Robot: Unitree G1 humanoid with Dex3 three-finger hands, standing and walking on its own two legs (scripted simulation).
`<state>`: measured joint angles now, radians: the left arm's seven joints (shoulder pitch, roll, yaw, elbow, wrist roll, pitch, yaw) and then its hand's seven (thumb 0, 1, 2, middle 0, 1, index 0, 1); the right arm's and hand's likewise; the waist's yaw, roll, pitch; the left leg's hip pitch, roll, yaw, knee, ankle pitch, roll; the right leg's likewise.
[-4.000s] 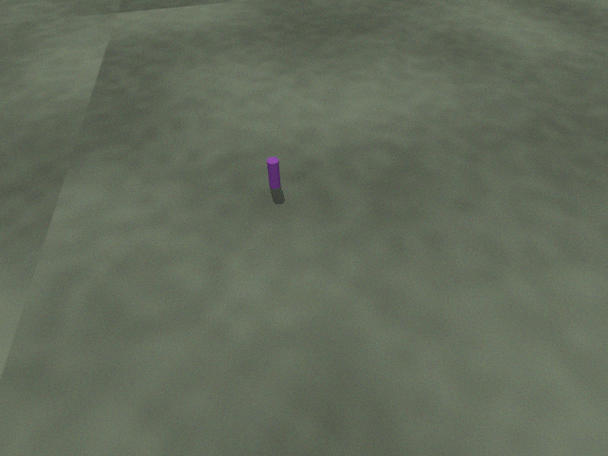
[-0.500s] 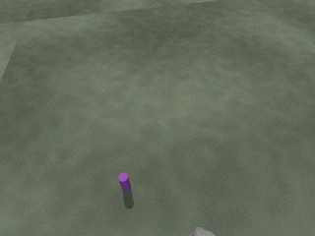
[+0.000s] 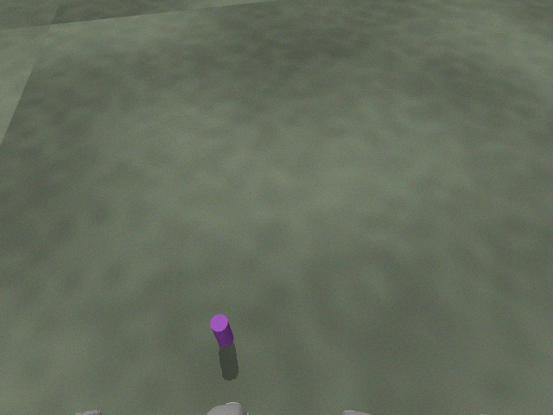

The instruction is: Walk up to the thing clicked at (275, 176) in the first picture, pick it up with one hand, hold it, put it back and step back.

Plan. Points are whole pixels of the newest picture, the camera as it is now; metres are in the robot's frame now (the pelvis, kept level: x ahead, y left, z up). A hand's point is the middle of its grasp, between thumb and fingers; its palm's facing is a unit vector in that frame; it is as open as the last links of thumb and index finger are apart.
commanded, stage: walk up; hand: left
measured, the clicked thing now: (222, 331) +0.45 +0.22 -0.67
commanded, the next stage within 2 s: stand in 1.04 s
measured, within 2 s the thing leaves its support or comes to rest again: neither
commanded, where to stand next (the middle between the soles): +0.11 +0.01 m, yaw +0 degrees
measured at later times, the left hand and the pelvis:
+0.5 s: hand out of the picture +0.07 +0.26 -0.12, palm faces -0.01 -0.93 -0.36, open 7.4 cm; pelvis +0.01 +0.00 +0.03, yaw +0 degrees
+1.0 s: hand out of the picture +0.10 +0.26 -0.12, palm faces -0.02 -0.94 -0.35, open 7.4 cm; pelvis +0.02 +0.00 +0.03, yaw +0 degrees
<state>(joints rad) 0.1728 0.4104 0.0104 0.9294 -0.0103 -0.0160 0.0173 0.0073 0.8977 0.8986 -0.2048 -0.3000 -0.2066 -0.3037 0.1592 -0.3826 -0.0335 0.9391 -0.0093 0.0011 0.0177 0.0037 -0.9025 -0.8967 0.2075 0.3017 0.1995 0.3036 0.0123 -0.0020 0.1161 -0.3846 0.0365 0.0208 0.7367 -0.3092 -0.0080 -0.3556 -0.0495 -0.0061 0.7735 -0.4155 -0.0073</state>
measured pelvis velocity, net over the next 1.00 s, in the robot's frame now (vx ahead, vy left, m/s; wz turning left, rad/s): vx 0.02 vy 0.00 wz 0.00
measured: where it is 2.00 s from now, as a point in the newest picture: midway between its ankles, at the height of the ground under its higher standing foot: outside the picture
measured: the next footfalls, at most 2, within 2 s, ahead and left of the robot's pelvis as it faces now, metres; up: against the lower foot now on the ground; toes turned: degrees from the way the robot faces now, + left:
none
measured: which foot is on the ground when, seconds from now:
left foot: down 0.00-1.00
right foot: down 0.00-1.00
